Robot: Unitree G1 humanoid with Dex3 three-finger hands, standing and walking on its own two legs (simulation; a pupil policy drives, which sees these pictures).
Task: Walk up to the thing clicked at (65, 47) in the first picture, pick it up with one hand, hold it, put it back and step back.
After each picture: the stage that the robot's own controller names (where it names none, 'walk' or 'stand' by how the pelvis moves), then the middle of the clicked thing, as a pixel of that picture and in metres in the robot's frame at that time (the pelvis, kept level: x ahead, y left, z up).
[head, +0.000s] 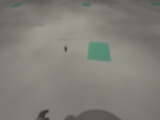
stand; (65, 48) +1.51 +0.52 -0.72
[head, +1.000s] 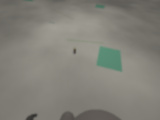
walk; (74, 50) +1.43 +0.23 -0.70
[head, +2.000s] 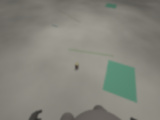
walk; (76, 65) +0.94 +0.14 -0.71
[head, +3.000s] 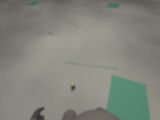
walk; (72, 85) +0.54 +0.21 -0.69
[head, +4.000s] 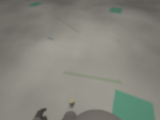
stand; (71, 101) +0.33 +0.18 -0.70
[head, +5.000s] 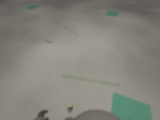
stand; (70, 105) +0.30 +0.19 -0.73
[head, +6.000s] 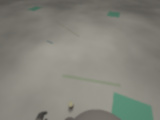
stand; (70, 105) +0.32 +0.19 -0.73
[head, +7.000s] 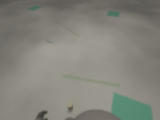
stand; (70, 105) +0.31 +0.19 -0.73
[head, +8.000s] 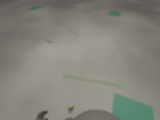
stand; (70, 106) +0.30 +0.19 -0.73
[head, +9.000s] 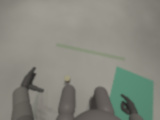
go down; (67, 79) +0.37 +0.17 -0.50
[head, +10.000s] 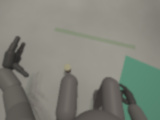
go down; (67, 68) +0.41 +0.18 -0.34
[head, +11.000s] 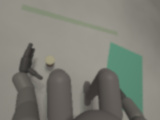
close in; (50, 61) +0.41 +0.21 -0.24
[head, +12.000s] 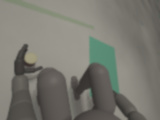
close; (30, 60) +0.41 +0.23 -0.23
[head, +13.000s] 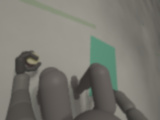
lift; (31, 60) +0.39 +0.22 -0.23
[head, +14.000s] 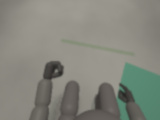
lift; (68, 96) +0.18 +0.17 -0.46
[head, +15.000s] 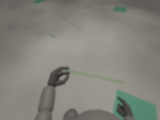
go down; out of the picture +0.00 +0.37 -0.70
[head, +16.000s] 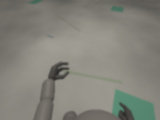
go down; out of the picture -0.15 +0.59 -0.71
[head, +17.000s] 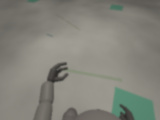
stand; out of the picture -0.26 +0.81 -0.70
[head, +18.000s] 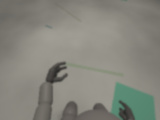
stand; out of the picture -0.37 +1.01 -0.66
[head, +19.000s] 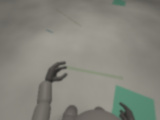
stand; out of the picture -0.49 +1.20 -0.68
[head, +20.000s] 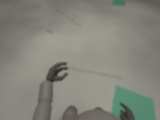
stand; out of the picture -0.60 +1.39 -0.69
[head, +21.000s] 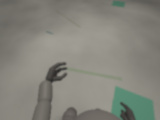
stand; out of the picture -0.71 +1.58 -0.70
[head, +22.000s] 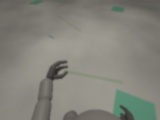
stand; out of the picture -0.81 +1.74 -0.71
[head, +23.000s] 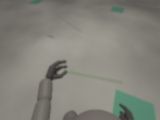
stand; out of the picture -0.91 +1.90 -0.71
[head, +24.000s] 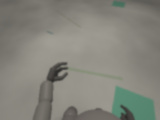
stand; out of the picture -0.99 +2.07 -0.69
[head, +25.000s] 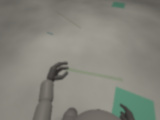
stand; out of the picture -1.09 +2.23 -0.69
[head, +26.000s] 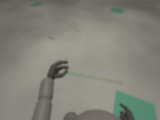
stand; out of the picture -1.19 +2.40 -0.71
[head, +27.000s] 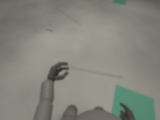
stand; out of the picture -1.27 +2.56 -0.68
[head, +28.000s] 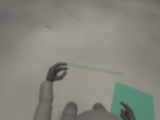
stand; out of the picture -1.35 +2.72 -0.67
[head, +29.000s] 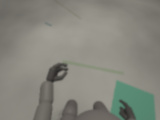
stand; out of the picture -1.43 +2.88 -0.65
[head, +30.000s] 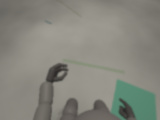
close; out of the picture -1.51 +3.03 -0.64
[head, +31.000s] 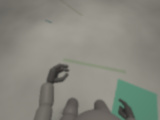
hold; out of the picture -1.60 +3.18 -0.64
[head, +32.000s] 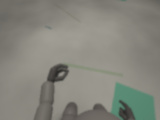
hold; out of the picture -1.69 +3.33 -0.67
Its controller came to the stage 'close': yes
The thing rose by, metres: 0.17
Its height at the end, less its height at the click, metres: -0.02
